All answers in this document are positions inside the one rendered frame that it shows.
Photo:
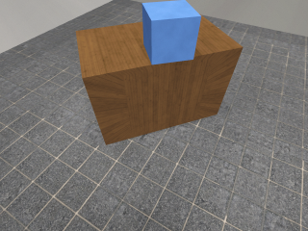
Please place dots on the pedestal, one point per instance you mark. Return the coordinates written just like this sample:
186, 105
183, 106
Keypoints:
131, 97

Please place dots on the carton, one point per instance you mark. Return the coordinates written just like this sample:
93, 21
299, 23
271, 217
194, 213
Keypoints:
170, 31

